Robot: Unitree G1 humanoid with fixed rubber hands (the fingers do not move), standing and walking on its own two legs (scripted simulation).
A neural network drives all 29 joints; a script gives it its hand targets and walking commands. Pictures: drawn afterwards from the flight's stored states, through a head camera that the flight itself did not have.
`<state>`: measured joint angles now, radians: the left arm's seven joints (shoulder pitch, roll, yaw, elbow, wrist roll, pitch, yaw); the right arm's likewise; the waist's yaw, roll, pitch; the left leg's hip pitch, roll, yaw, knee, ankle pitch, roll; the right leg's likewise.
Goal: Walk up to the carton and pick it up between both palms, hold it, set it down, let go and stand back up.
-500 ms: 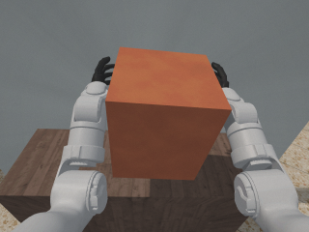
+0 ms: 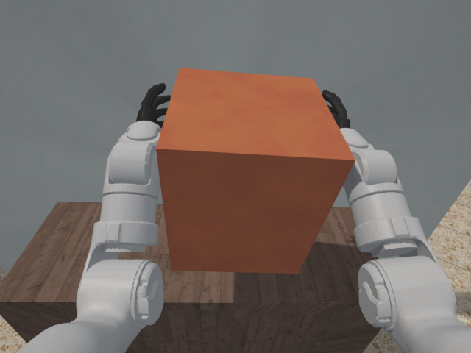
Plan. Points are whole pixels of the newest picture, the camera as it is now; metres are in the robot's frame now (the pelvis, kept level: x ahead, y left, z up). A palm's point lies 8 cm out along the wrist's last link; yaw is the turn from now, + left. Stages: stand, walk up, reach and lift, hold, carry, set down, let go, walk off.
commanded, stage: hold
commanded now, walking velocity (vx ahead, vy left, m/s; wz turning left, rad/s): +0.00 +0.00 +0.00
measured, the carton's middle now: (241, 175) +0.34 +0.02 +0.20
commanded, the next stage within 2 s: none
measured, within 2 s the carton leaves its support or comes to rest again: neither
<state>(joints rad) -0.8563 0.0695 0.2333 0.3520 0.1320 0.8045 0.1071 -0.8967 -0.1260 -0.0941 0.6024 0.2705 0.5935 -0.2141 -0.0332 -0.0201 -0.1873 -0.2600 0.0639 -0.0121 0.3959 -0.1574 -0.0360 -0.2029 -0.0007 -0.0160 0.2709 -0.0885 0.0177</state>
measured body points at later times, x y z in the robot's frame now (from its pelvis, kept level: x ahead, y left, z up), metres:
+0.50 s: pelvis +0.00 +0.00 +0.00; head -0.06 +0.02 +0.45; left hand +0.40 +0.17 +0.25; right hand +0.40 -0.14 +0.25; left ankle +0.03 +0.14 -0.75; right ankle +0.03 -0.14 -0.75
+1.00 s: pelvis +0.00 +0.00 +0.00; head -0.06 +0.02 +0.45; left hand +0.40 +0.16 +0.25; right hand +0.40 -0.14 +0.25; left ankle +0.03 +0.14 -0.75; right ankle +0.03 -0.14 -0.75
